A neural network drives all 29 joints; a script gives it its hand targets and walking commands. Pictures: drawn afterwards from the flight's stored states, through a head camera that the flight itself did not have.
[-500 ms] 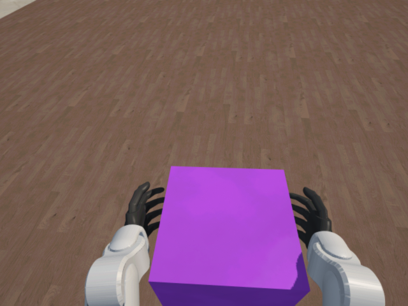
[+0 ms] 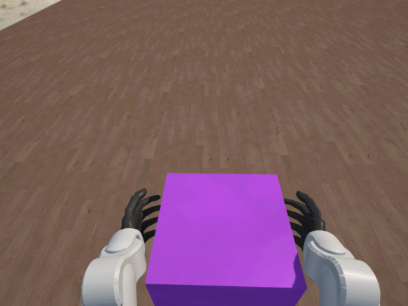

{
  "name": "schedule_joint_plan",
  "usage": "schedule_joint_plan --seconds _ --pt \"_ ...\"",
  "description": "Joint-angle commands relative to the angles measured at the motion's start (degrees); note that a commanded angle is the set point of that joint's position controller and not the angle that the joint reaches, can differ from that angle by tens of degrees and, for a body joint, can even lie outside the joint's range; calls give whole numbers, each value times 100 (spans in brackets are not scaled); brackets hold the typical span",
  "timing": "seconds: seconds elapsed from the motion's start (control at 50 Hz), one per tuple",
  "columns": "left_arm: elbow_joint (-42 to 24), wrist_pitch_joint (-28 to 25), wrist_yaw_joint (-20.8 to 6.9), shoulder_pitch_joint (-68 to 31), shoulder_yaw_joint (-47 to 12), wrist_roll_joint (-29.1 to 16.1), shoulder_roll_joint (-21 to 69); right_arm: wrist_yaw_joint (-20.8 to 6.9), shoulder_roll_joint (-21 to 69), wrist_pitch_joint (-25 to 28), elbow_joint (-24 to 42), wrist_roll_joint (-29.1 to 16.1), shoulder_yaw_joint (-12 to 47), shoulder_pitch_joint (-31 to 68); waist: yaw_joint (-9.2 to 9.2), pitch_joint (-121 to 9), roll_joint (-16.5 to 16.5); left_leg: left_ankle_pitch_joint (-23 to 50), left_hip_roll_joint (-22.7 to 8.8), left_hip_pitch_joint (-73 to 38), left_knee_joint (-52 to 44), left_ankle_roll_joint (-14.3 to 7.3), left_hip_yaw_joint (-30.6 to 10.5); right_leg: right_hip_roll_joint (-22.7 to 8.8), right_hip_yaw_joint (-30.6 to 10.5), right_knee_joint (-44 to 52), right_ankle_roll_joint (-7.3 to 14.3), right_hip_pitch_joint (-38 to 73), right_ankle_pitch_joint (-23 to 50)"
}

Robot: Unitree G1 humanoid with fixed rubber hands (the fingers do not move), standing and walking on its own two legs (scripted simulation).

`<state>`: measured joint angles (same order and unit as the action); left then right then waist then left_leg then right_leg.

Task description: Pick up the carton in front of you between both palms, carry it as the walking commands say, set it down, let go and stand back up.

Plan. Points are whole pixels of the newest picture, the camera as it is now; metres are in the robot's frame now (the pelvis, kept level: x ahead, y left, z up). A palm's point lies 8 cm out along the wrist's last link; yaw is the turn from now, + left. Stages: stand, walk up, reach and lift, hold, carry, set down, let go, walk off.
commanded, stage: carry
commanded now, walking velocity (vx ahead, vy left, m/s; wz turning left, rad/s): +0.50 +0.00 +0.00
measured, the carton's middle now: (220, 255) +0.22 +0.00 +0.01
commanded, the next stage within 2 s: none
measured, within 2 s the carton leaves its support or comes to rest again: neither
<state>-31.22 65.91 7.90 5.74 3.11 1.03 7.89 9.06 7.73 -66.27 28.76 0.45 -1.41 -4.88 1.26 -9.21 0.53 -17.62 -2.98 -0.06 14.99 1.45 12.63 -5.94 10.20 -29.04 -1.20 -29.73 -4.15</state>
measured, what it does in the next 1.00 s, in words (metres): walks ahead: right foot, then left foot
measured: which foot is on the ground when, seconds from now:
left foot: down 0.00-0.08, up 0.10-0.52, down 0.54-1.00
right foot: up 0.00-0.02, down 0.04-0.54, up 0.56-1.00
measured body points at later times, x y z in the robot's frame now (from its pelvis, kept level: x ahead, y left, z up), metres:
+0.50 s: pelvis +0.33 -0.01 -0.01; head +0.30 -0.01 +0.44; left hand +0.55 +0.15 +0.08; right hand +0.56 -0.15 +0.07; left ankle +0.46 +0.11 -0.72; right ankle +0.16 -0.11 -0.74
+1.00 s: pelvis +0.65 +0.00 -0.01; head +0.63 +0.00 +0.44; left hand +0.88 +0.15 +0.08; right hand +0.88 -0.15 +0.07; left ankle +0.48 +0.10 -0.74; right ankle +0.78 -0.11 -0.73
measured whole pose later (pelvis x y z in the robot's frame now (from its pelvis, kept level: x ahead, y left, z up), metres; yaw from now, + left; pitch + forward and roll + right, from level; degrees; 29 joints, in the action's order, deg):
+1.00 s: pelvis +0.65 +0.00 -0.01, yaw +0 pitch +3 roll +0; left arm -34.4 65.5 8.5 6.2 1.8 0.6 7.8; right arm 8.7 7.8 -65.3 32.1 0.0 -1.7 -6.0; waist 0.7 -6.1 0.4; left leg -22.0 -2.3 -5.3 14.6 1.3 12.8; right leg -4.8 12.0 -29.6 1.0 -29.0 -4.0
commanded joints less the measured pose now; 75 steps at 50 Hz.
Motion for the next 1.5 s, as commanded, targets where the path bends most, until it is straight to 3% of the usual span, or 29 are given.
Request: schedule_joint_plan --seconds 0.0,0.02,0.04,0.06,0.08,0.12,0.18,0.22,0.34,0.42,0.5,0.52,0.54,0.56,0.64,0.76,0.9,1.0,1.02,1.04,1.06,1.1,1.14,1.2,1.28,1.38,1.44,1.46,1.48 --pt "-207 -43 -1 -1730 -2937 -930 3271 -53 3315 97 592 -924 2976 1962 -139 -4 687 1134 -1071 428 172 -537 -230 279 470 258 104 1037 -483" --pt "-134 -22 15 -1624 -2864 -846 3114 5 3215 64 360 -733 2817 1682 -206 -185 471 1703 -904 748 1131 -446 -42 390 498 367 193 1766 -773" --pt "-76 -25 37 -1585 -2910 -837 3003 12 3142 55 360 -708 2863 1621 -303 -546 -261 1672 -555 1748 2728 -216 99 -200 -612 513 422 3039 -1334" --pt "163 -44 76 -1333 -2818 -745 2983 37 3026 17 424 -703 2761 1588 -317 -928 -1892 51 51 3043 4345 51 2 -1542 -2966 1398 828 3878 -1639" --pt "59 -94 58 -1315 -2806 -853 3162 -11 3152 47 681 -893 2970 1636 -324 -984 -2050 -1024 240 4053 5259 -24 -499 -1806 -3891 1760 1320 4287 -880" --pt "-453 -209 -55 -1834 -2978 -996 3720 -89 3809 154 516 -911 3089 1785 -285 -1102 -478 -607 -361 4094 5659 -206 -1140 -1770 -2773 1464 1211 3843 379" --pt "-387 -395 -268 -2026 -3375 -1163 4196 -208 4364 417 453 -785 3011 1752 -218 -934 -491 271 -609 3503 5017 -202 -1220 -1441 -1751 1884 660 2870 -324" --pt "-466 -478 -356 -2101 -3446 -1254 4216 -214 4301 520 580 -785 3168 1817 -242 -548 -524 232 -504 3801 4285 -148 -1040 -1410 -1705 2180 839 2958 -687" --pt "-310 -292 -176 -1211 -3076 -967 3298 -4 3532 337 629 -662 3062 1370 -260 -57 -935 966 -261 3884 2485 -56 -223 -879 -331 1948 633 3476 1360" --pt "-410 -175 2 -1373 -2909 -857 3048 30 3191 169 898 -831 3057 1650 -274 395 -1211 1151 -224 3475 1596 -97 51 -718 -105 1882 673 3354 1275" --pt "-660 -90 65 -1714 -3042 -1017 3030 26 3094 141 928 -1019 2955 1508 36 -514 -543 654 267 600 1331 -408 406 -493 402 -328 400 2393 2301" --pt "-779 -90 65 -1847 -3140 -1081 3029 20 3148 144 1048 -1001 2916 1609 181 -716 181 119 -378 -431 1003 -493 -518 -143 462 -1836 215 1399 1538" --pt "-984 -86 30 -1850 -3295 -1068 3225 17 3150 166 924 -966 2848 1603 -27 -1055 1915 34 -1765 -1173 159 -819 -3097 547 114 -3230 -17 32 -1471" --pt "-1112 -114 -8 -2191 -3392 -1274 3290 -27 3389 223 1007 -1041 2881 1763 38 -983 1571 505 -2166 -1325 -370 -1471 -4221 687 -464 -4278 44 -835 -2330" --pt "-618 -207 -125 -1904 -3352 -993 3955 -244 3999 331 865 -1002 3149 1778 -79 -895 278 1110 -1713 -47 -335 -879 -2198 -263 -986 -3740 194 -475 -1205" --pt "-407 -339 -93 -1482 -3262 -763 4096 -407 3952 382 1059 -1254 3353 1898 -76 -373 714 651 -1332 184 -904 -867 -1020 -31 -396 -1080 43 -264 -613" --pt "-685 -153 47 -1657 -3251 -858 3272 -193 3265 215 756 -1014 3002 1492 -32 335 830 2570 -1251 -526 -529 -735 -452 60 -38 -97 164 -522 233" --pt "-605 -69 27 -1637 -3112 -1049 3284 -51 3142 114 1005 -934 2967 1752 -255 -380 354 3308 -684 370 1538 -405 174 573 513 298 266 2253 -609" --pt "-647 -98 54 -1542 -3010 -983 3164 -49 3176 85 980 -1041 3063 1822 -413 -663 -536 2648 -405 1593 3191 -237 258 -277 -761 573 558 3391 -1320" --pt "-332 -70 71 -1575 -3045 -932 3067 -42 3056 63 964 -967 3019 1671 -371 -982 -1828 599 275 3096 5058 -44 -36 -1543 -3352 1369 1403 4270 -1443" --pt "-561 -108 38 -1427 -3013 -975 3169 -56 3251 83 958 -955 3114 1522 -311 -1169 -1735 -865 310 3910 5946 -114 -730 -1868 -3875 1631 1571 4638 -362" --pt "-766 -197 -77 -1779 -3185 -1140 3703 -143 3786 186 888 -984 3133 1676 -256 -1083 -633 -513 -373 3663 6126 -345 -1356 -1776 -2672 1436 1386 3609 645" --pt "-686 -303 -194 -1953 -3430 -1121 4023 -232 4114 342 815 -905 3107 1731 -240 -863 -146 15 -543 3416 5258 -302 -1287 -1451 -1911 1693 878 3115 26" --pt "-678 -379 -302 -1900 -3439 -1157 3968 -238 4242 424 513 -692 3099 1535 -252 -548 -816 422 -469 3418 4258 -212 -949 -1225 -1317 2161 653 2858 -704" --pt "-547 -367 -298 -1600 -3324 -1231 3744 -82 3890 447 776 -711 3127 1462 -204 -113 -908 747 -275 3273 2888 -91 -404 -860 -236 1844 717 3017 1794" --pt "-531 -181 -24 -1138 -2959 -812 3067 -46 3320 216 1029 -963 3198 1483 -236 110 -1070 1414 -48 2464 1679 -31 83 -794 192 1340 475 2872 2794" --pt "-792 -117 17 -1516 -3033 -901 3101 -76 3320 142 986 -1062 3195 1499 -69 -242 -601 2624 12 860 559 -89 207 -350 425 -110 72 2433 2507" --pt "-728 -65 17 -1427 -3010 -878 3102 -73 3135 133 1184 -1024 3211 1630 -50 -726 41 4741 -1091 -260 882 -219 -917 -88 363 -1016 -226 1738 747" --pt "-963 -28 18 -1645 -3126 -886 3053 -33 3200 121 1039 -930 3031 1547 45 -1057 1179 6247 -1630 -918 794 -817 -1849 389 207 -1828 -219 1008 -1385"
